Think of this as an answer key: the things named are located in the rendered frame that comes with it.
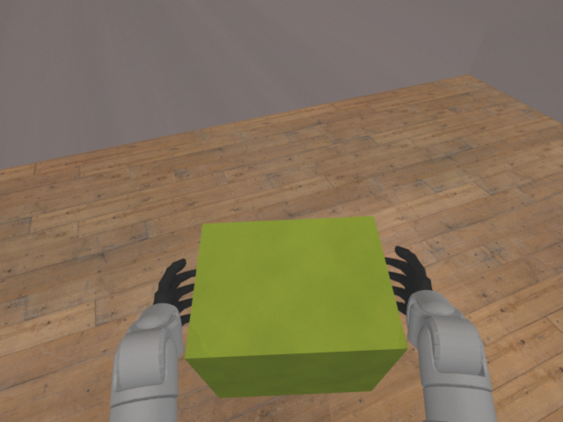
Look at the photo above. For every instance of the robot left hand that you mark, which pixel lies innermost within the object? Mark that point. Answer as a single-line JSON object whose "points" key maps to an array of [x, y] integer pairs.
{"points": [[168, 291]]}

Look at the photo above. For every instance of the right robot forearm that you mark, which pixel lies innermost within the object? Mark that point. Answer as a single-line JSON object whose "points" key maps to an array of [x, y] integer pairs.
{"points": [[453, 367]]}

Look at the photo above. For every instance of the robot right hand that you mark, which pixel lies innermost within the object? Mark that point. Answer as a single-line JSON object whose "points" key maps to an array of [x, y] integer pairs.
{"points": [[415, 278]]}

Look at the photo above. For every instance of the carton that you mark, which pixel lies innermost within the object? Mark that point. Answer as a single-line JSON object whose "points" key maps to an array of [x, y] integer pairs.
{"points": [[293, 307]]}

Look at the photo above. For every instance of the left robot forearm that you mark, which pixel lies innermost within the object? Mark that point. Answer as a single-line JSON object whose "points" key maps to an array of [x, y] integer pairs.
{"points": [[145, 368]]}

